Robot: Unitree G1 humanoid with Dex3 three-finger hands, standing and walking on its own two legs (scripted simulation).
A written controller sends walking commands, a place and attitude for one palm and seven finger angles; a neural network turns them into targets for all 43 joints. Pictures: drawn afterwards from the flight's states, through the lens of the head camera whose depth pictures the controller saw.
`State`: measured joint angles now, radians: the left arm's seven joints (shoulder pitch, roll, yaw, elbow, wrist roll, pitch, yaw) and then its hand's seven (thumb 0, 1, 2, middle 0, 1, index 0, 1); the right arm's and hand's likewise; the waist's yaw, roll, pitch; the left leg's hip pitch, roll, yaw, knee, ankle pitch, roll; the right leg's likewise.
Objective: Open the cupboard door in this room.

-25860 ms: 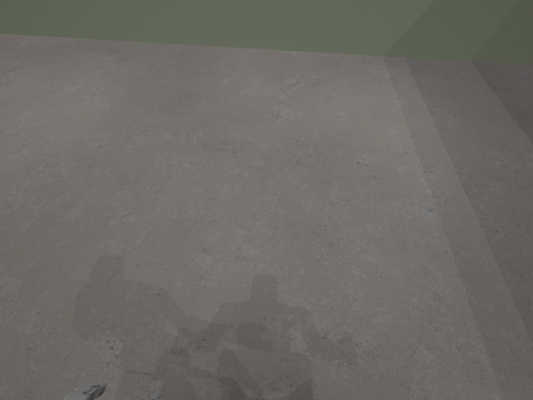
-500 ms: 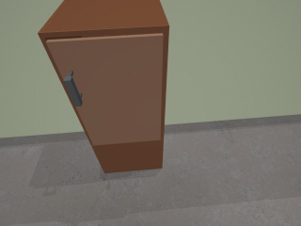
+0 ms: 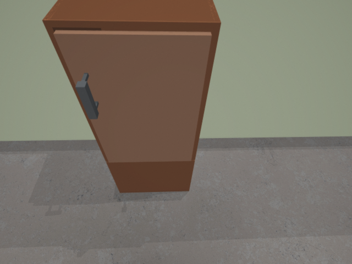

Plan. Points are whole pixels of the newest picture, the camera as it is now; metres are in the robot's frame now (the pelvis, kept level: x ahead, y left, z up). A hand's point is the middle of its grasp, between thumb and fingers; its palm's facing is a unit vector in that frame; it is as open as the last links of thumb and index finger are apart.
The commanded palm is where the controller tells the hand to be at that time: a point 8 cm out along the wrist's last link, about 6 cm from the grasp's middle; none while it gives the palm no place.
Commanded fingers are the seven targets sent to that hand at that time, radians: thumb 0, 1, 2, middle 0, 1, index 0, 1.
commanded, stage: come to a stop and stand still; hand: left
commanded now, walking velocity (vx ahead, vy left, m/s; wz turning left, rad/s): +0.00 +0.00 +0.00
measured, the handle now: (89, 96) +0.53 +0.29 +0.05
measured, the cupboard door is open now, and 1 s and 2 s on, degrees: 0 0 0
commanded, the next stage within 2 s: look again from close up in 0.42 s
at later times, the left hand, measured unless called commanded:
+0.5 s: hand out of the picture +0.03 +0.19 -0.17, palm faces +0.03 -0.98 -0.22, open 7.4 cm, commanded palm none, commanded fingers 0.00 0.90 0.90 -0.20 -0.30 -0.20 -0.30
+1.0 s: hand out of the picture -0.01 +0.22 -0.18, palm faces +0.00 -0.98 -0.20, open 7.4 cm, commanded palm none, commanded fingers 0.00 0.90 0.90 -0.20 -0.30 -0.20 -0.30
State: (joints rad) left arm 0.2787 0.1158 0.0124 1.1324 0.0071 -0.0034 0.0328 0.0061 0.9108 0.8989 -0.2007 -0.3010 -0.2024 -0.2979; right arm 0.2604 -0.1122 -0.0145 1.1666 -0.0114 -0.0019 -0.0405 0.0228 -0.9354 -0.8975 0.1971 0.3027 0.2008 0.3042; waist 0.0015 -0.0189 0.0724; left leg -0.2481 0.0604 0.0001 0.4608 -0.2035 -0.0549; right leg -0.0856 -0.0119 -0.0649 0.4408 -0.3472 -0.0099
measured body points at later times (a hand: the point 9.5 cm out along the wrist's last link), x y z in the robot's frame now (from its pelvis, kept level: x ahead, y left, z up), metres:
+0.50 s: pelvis +0.02 +0.01 +0.00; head +0.04 +0.01 +0.45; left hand +0.03 +0.24 -0.16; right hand +0.06 -0.22 -0.16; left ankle +0.02 +0.16 -0.74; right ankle -0.07 -0.11 -0.74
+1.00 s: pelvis -0.03 +0.04 -0.01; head -0.03 +0.05 +0.44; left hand -0.01 +0.27 -0.17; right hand -0.02 -0.20 -0.16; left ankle +0.02 +0.15 -0.74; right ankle -0.07 -0.10 -0.74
